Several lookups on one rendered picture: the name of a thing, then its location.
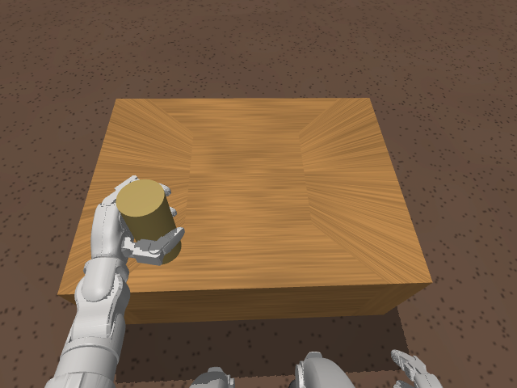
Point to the left robot arm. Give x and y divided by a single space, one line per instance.
93 346

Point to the left robot hand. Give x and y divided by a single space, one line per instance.
110 235

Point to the right robot hand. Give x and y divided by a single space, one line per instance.
415 370

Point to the can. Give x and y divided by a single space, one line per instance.
145 209

